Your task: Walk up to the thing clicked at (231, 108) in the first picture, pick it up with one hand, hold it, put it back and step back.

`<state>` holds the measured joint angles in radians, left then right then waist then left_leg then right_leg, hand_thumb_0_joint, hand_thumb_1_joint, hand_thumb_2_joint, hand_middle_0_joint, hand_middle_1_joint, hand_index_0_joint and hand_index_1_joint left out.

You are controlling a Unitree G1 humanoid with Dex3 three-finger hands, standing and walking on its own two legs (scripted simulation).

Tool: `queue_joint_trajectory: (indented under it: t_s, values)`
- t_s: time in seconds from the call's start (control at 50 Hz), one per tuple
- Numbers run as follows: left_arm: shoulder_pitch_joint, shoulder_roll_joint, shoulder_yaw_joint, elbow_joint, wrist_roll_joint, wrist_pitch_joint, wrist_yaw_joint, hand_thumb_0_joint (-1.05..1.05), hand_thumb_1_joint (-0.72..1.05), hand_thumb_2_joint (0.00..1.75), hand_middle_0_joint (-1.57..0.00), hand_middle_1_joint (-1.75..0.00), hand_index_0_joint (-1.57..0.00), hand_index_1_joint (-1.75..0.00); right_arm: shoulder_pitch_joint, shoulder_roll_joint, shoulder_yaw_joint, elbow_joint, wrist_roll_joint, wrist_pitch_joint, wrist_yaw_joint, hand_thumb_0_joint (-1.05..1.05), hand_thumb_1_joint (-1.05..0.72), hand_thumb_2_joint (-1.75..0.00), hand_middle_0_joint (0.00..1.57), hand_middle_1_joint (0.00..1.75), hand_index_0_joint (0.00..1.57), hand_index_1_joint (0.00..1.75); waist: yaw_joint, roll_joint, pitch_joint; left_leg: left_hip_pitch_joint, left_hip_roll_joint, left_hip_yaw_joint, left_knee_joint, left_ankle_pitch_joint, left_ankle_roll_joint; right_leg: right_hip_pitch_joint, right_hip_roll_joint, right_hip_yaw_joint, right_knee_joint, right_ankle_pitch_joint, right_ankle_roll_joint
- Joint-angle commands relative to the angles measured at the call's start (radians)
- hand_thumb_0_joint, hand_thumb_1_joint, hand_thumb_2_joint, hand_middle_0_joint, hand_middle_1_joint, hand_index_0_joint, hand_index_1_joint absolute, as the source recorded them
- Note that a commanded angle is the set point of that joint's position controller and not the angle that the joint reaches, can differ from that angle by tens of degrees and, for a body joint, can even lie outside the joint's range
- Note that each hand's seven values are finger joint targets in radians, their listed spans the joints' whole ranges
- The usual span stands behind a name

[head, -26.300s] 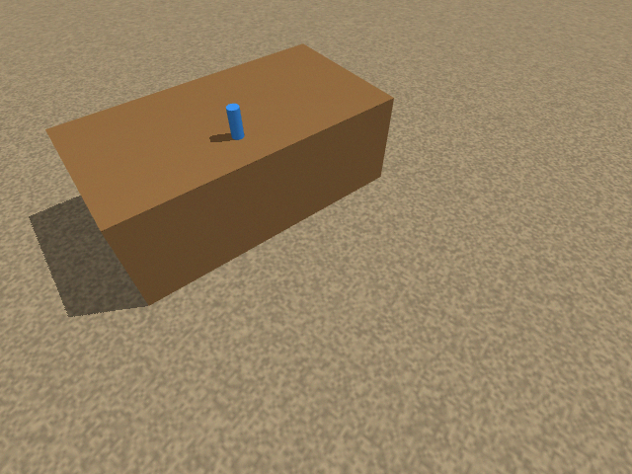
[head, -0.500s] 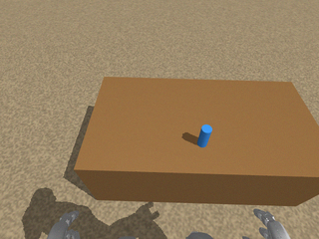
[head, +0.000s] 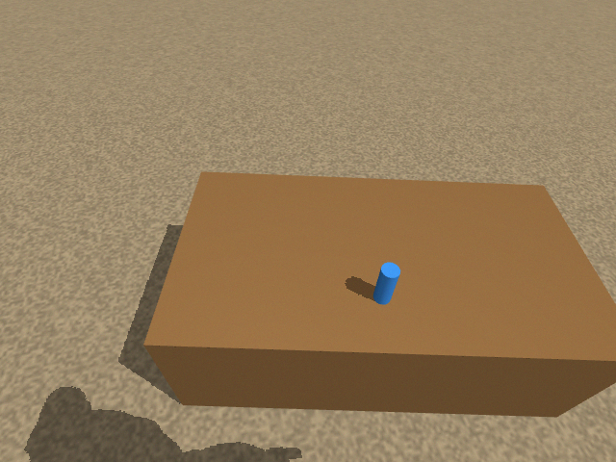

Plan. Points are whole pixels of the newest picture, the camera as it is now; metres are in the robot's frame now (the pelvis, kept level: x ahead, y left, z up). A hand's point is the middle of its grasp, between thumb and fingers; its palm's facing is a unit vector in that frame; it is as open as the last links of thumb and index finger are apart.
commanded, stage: stand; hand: right
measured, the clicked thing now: (386, 284) +0.56 -0.19 -0.29
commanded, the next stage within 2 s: step back in 1.62 s
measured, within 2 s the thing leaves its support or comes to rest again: neither
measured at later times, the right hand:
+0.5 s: hand out of the picture +0.06 -0.25 -0.15, palm faces -0.02 +0.94 -0.34, open 7.4 cm
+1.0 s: hand out of the picture +0.07 -0.25 -0.15, palm faces -0.02 +0.94 -0.35, open 7.4 cm
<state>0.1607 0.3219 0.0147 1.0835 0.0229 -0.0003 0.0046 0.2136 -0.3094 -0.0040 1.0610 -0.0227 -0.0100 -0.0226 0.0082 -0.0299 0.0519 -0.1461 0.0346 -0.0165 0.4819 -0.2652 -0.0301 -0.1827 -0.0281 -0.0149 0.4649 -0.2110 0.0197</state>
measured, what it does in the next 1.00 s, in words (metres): stands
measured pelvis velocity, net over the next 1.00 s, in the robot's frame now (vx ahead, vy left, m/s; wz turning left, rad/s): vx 0.01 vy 0.00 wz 0.00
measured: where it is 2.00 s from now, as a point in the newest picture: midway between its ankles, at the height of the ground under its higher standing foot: outside the picture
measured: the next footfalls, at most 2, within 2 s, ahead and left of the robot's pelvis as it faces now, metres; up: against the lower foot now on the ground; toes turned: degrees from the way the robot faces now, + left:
none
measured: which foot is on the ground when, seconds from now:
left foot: down 0.00-1.00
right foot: down 0.00-1.00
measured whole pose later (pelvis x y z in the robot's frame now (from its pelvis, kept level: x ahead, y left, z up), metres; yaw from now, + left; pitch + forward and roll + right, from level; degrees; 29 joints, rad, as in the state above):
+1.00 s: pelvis +0.01 +0.00 +0.01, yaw +0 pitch -3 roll +0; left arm 0.12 0.34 0.00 1.16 0.02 -0.01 0.00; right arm 0.13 -0.34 -0.01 1.15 -0.01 0.00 -0.01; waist 0.00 -0.01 0.06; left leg -0.08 0.03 -0.01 0.34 -0.20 -0.03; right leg -0.13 -0.03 -0.02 0.34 -0.16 0.02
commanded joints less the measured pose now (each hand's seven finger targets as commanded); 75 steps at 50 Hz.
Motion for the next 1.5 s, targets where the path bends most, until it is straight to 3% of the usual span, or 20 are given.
queue_joint_trajectory:
  t_s: [0.0, 0.08, 0.24, 0.38, 0.5, 0.76, 0.82, 0.92, 1.08, 1.34, 1.38, 1.48]
  values:
    - [-0.048, 0.194, 0.041, -0.033, -0.004, -0.019, 0.01, 0.0, 0.9, 0.9, -0.2, -0.3, -0.2, -0.3, -0.054, -0.212, -0.045, -0.034, -0.004, -0.021, -0.009, 0.0, -0.9, -0.9, 0.2, 0.3, 0.2, 0.3, 0.007, 0.052, 0.016, -0.097, 0.074, -0.087, -0.177, -0.006, 0.052, 0.044, -0.065, 0.095, -0.118, -0.032, -0.041]
    - [-0.048, 0.19, 0.037, -0.011, -0.002, -0.019, 0.006, 0.0, 0.9, 0.9, -0.2, -0.3, -0.2, -0.3, -0.068, -0.22, -0.046, -0.015, -0.002, -0.017, -0.005, 0.0, -0.9, -0.9, 0.2, 0.3, 0.2, 0.3, 0.008, 0.06, 0.014, -0.1, 0.078, -0.095, -0.201, -0.06, 0.055, 0.05, -0.068, 0.092, -0.129, -0.043, -0.037]
    - [-0.062, 0.195, 0.026, 0.016, -0.001, -0.026, 0.01, 0.0, 0.9, 0.9, -0.2, -0.3, -0.2, -0.3, -0.08, -0.213, -0.043, 0.015, 0.003, -0.018, -0.001, 0.0, -0.9, -0.9, 0.2, 0.3, 0.2, 0.3, -0.001, 0.015, -0.008, -0.022, 0.077, -0.076, -0.184, 0.074, 0.051, 0.04, -0.083, 0.095, -0.165, 0.002, -0.031]
    - [-0.061, 0.205, 0.023, 0.027, -0.004, -0.028, 0.012, 0.0, 0.9, 0.9, -0.2, -0.3, -0.2, -0.3, -0.093, -0.221, -0.041, 0.026, 0.005, -0.01, 0.003, 0.0, -0.9, -0.9, 0.2, 0.3, 0.2, 0.3, -0.006, 0.022, -0.015, -0.012, 0.077, -0.069, -0.187, 0.083, 0.053, 0.045, -0.087, 0.096, -0.179, 0.016, -0.028]
    - [-0.071, 0.21, 0.023, 0.029, -0.009, -0.031, 0.013, 0.0, 0.9, 0.9, -0.2, -0.3, -0.2, -0.3, -0.098, -0.221, -0.036, 0.035, 0.006, -0.012, 0.004, 0.0, -0.9, -0.9, 0.2, 0.3, 0.2, 0.3, -0.005, 0.025, -0.038, -0.004, 0.084, -0.061, -0.196, 0.137, 0.051, 0.086, -0.095, 0.094, -0.173, 0.104, -0.028]
    - [-0.079, 0.218, 0.023, 0.026, -0.01, -0.03, 0.01, 0.0, 0.9, 0.9, -0.2, -0.3, -0.2, -0.3, -0.112, -0.226, -0.035, 0.04, 0.007, -0.011, 0.007, 0.0, -0.9, -0.9, 0.2, 0.3, 0.2, 0.3, -0.001, 0.033, -0.021, -0.012, 0.086, -0.061, -0.216, 0.121, 0.044, 0.08, -0.094, 0.089, -0.185, 0.068, -0.027]
    - [-0.086, 0.221, 0.025, 0.021, -0.009, -0.031, 0.009, 0.0, 0.9, 0.9, -0.2, -0.3, -0.2, -0.3, -0.116, -0.235, -0.037, 0.034, 0.006, -0.013, 0.005, 0.0, -0.9, -0.9, 0.2, 0.3, 0.2, 0.3, -0.005, 0.038, -0.051, 0.008, 0.091, -0.058, -0.21, 0.157, 0.045, 0.095, -0.101, 0.092, -0.176, 0.122, -0.03]
    - [-0.087, 0.22, 0.023, 0.022, -0.009, -0.029, 0.008, 0.0, 0.9, 0.9, -0.2, -0.3, -0.2, -0.3, -0.115, -0.23, -0.036, 0.036, 0.007, -0.012, 0.008, 0.0, -0.9, -0.9, 0.2, 0.3, 0.2, 0.3, -0.006, 0.015, -0.03, 0.002, 0.087, -0.059, -0.215, 0.141, 0.041, 0.075, -0.092, 0.083, -0.184, 0.08, -0.025]
    - [-0.079, 0.22, 0.02, 0.018, -0.012, -0.034, 0.009, 0.0, 0.9, 0.9, -0.2, -0.3, -0.2, -0.3, -0.118, -0.24, -0.039, 0.036, 0.011, -0.014, 0.008, 0.0, -0.9, -0.9, 0.2, 0.3, 0.2, 0.3, -0.007, 0.026, -0.085, 0.048, 0.097, -0.055, -0.197, 0.258, 0.043, 0.114, -0.105, 0.078, -0.162, 0.232, -0.029]
    - [-0.093, 0.229, 0.026, 0.013, -0.013, -0.03, 0.009, 0.0, 0.9, 0.9, -0.2, -0.3, -0.2, -0.3, -0.117, -0.239, -0.038, 0.033, 0.01, -0.008, 0.01, 0.0, -0.9, -0.9, 0.2, 0.3, 0.2, 0.3, -0.008, 0.028, -0.028, 0.007, 0.089, -0.057, -0.222, 0.16, 0.039, 0.095, -0.098, 0.079, -0.193, 0.123, -0.026]
    - [-0.086, 0.226, 0.025, 0.011, -0.011, -0.033, 0.008, 0.0, 0.9, 0.9, -0.2, -0.3, -0.2, -0.3, -0.129, -0.246, -0.042, 0.026, 0.01, -0.011, 0.01, 0.0, -0.9, -0.9, 0.2, 0.3, 0.2, 0.3, -0.007, 0.038, -0.059, 0.038, 0.096, -0.059, -0.21, 0.204, 0.043, 0.102, -0.103, 0.077, -0.183, 0.169, -0.029]
    - [-0.092, 0.224, 0.025, 0.009, -0.013, -0.03, 0.006, 0.0, 0.9, 0.9, -0.2, -0.3, -0.2, -0.3, -0.122, -0.242, -0.04, 0.028, 0.01, -0.011, 0.011, 0.0, -0.9, -0.9, 0.2, 0.3, 0.2, 0.3, -0.009, 0.041, -0.032, 0.01, 0.091, -0.058, -0.219, 0.154, 0.038, 0.092, -0.098, 0.079, -0.193, 0.117, -0.03]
